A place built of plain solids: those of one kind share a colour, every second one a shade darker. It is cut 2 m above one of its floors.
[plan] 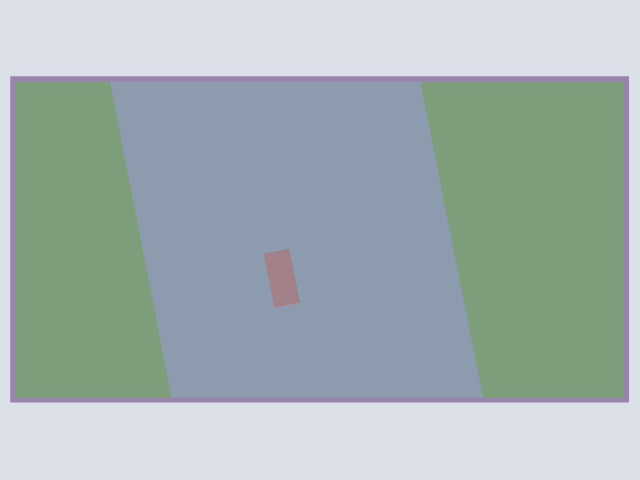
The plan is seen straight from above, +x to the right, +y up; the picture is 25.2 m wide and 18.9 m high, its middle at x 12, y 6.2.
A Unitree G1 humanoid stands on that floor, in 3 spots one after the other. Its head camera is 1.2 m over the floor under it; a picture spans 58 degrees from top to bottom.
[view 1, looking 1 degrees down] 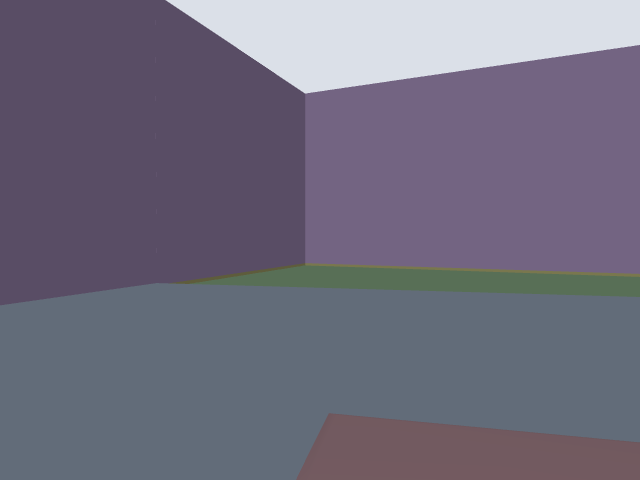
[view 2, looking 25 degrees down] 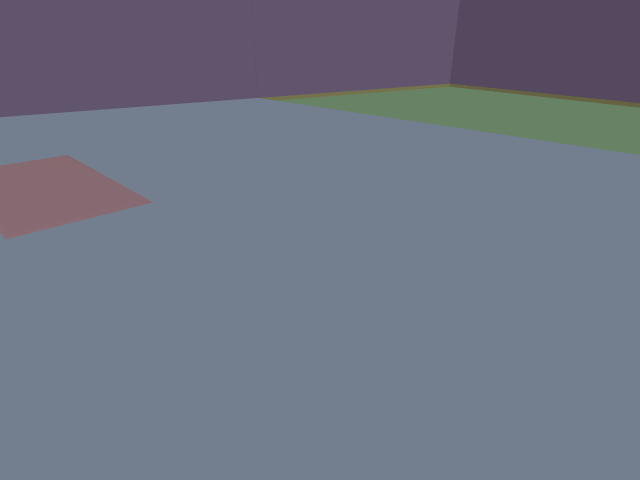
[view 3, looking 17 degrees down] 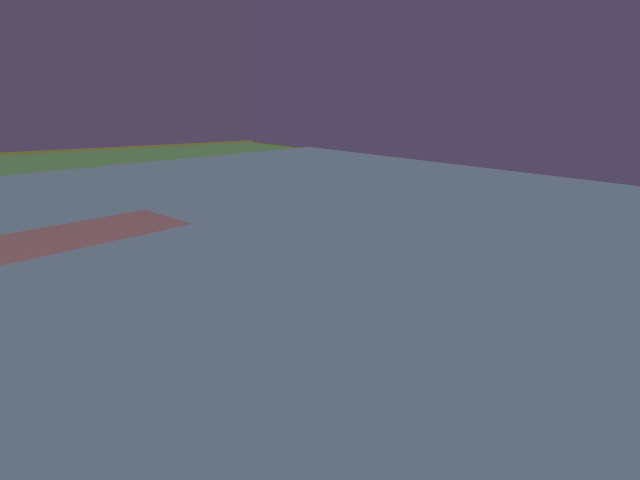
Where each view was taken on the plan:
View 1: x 8.15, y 4.75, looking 24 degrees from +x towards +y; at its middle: wall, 17.32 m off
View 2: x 10.45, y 9.15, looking -123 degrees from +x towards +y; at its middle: deck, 2.84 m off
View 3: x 15.22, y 4.24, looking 143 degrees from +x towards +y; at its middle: deck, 4.10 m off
